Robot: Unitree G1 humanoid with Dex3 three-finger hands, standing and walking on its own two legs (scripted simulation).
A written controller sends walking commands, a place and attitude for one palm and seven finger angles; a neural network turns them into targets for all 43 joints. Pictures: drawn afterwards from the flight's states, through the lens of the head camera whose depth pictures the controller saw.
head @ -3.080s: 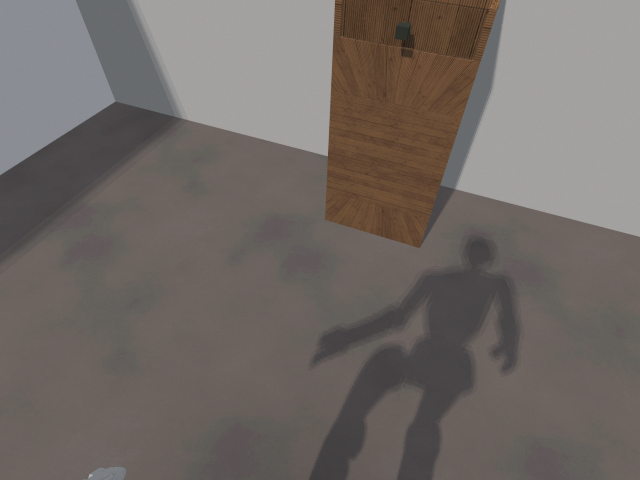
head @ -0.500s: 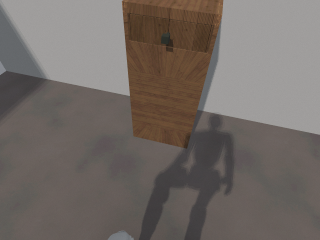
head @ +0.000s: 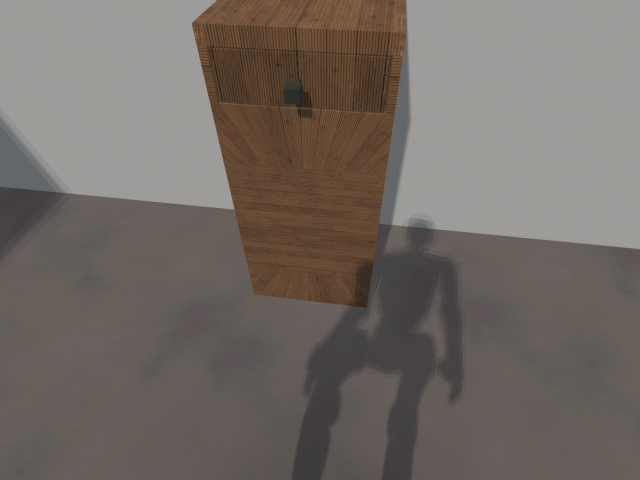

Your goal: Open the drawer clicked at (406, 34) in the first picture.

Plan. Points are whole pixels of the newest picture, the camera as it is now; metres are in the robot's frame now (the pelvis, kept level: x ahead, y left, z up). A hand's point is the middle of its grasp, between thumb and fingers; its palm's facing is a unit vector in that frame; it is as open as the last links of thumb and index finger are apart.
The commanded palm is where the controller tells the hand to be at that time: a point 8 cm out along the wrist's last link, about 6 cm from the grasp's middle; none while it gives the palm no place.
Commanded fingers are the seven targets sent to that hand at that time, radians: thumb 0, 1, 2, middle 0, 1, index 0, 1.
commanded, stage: take the last steps up to it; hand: left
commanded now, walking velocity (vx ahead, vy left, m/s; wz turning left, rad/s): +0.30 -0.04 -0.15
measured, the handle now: (295, 89) +0.84 +0.12 +0.09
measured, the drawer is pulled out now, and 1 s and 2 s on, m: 0.00 0.00 0.00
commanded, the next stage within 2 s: come to a stop and stand still in 0.84 s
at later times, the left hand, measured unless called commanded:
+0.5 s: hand (212, 461) +0.18 +0.18 -0.16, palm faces -0.08 -0.98 -0.18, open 7.3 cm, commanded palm none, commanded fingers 0.00 0.90 0.90 -0.20 -0.30 -0.20 -0.30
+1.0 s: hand (254, 430) +0.23 +0.13 -0.18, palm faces +0.05 -0.99 -0.13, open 7.3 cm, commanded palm none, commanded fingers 0.00 0.90 0.90 -0.20 -0.30 -0.20 -0.30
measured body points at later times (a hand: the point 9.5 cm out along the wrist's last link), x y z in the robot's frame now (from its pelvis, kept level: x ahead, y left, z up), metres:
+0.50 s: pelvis +0.10 +0.00 +0.01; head +0.13 +0.00 +0.46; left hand +0.19 +0.23 -0.14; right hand -0.01 -0.19 -0.14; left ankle +0.05 +0.13 -0.73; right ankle +0.16 -0.14 -0.69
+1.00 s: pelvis +0.26 -0.03 +0.00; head +0.28 -0.01 +0.45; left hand +0.23 +0.18 -0.17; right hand +0.36 -0.28 -0.13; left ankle +0.34 +0.06 -0.73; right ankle +0.21 -0.15 -0.73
